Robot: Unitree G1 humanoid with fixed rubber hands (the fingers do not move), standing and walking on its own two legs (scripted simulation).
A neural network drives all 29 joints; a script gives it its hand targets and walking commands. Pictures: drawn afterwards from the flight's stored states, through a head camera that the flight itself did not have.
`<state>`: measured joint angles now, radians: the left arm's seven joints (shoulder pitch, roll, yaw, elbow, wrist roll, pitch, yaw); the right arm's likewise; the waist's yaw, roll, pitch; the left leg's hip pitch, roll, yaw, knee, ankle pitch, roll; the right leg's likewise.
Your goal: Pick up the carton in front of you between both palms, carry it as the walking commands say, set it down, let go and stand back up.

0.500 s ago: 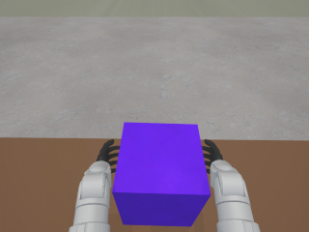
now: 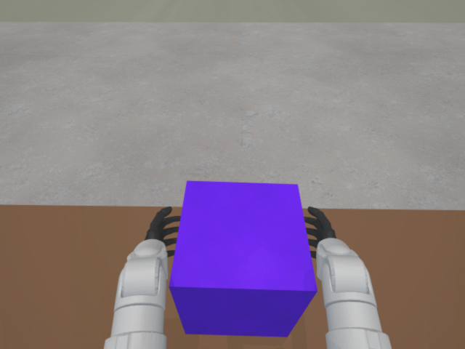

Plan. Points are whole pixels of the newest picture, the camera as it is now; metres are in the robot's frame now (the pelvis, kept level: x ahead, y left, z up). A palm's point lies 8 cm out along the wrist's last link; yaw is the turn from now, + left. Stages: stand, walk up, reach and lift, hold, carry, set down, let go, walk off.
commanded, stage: hold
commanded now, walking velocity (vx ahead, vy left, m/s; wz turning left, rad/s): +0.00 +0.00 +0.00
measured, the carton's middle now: (239, 262) +0.30 +0.00 -0.03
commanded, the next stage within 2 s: carry in 0.04 s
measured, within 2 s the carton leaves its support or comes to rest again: neither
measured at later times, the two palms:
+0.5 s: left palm (167, 192) +0.40 +0.14 +0.07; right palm (316, 193) +0.40 -0.16 +0.07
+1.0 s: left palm (190, 113) +0.68 +0.13 +0.09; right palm (298, 113) +0.70 -0.17 +0.08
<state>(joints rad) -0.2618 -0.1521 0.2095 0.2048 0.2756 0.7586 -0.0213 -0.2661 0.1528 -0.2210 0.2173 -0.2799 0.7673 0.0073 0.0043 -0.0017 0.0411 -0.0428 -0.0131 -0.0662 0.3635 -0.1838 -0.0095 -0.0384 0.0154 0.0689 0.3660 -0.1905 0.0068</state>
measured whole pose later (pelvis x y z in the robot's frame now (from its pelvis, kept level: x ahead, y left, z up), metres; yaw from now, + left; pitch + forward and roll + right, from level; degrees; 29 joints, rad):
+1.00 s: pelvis +0.42 -0.03 -0.01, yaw +1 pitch +5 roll +2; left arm -0.15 -0.13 0.11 -0.36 0.09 1.20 0.08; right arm -0.15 0.13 -0.10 -0.36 -0.12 1.22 -0.09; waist 0.03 -0.01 -0.11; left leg -0.61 0.07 0.17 0.61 -0.12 0.02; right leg 0.03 -0.03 -0.19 0.25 -0.36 -0.02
